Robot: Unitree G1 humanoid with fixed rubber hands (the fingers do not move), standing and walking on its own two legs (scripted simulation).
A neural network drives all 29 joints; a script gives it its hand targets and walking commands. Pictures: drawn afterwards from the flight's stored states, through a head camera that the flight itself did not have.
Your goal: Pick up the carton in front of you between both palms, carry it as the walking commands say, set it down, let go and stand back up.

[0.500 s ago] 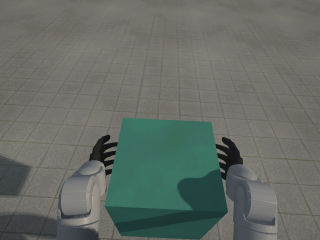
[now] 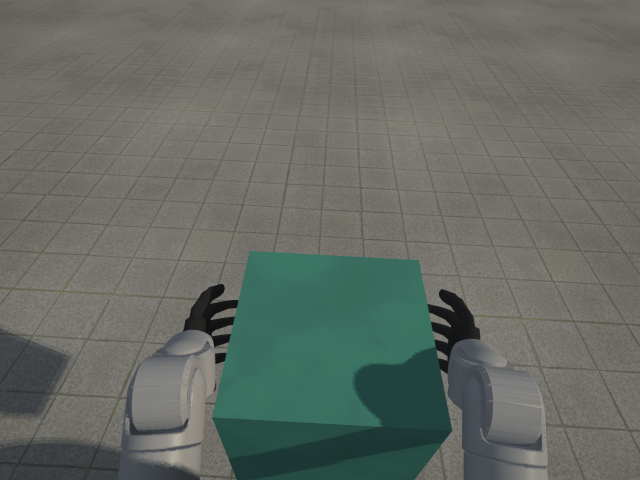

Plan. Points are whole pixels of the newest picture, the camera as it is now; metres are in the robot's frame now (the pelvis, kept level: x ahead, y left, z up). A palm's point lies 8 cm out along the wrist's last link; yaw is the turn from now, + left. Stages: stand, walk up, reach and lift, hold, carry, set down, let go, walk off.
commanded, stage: carry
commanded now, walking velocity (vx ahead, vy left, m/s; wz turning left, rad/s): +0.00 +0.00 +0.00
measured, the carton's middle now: (326, 379) +0.26 +0.00 +0.00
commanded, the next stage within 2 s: hold in 1.18 s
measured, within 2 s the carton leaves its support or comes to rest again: neither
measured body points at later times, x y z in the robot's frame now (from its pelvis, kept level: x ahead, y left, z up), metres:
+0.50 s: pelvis -0.03 +0.00 +0.00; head -0.06 +0.00 +0.45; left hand +0.25 +0.16 +0.03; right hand +0.26 -0.15 +0.03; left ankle -0.10 +0.09 -0.73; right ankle +0.06 -0.12 -0.73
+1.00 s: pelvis -0.04 +0.01 +0.00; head -0.05 +0.01 +0.45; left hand +0.26 +0.17 +0.03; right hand +0.26 -0.14 +0.03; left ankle -0.10 +0.09 -0.73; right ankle +0.06 -0.12 -0.73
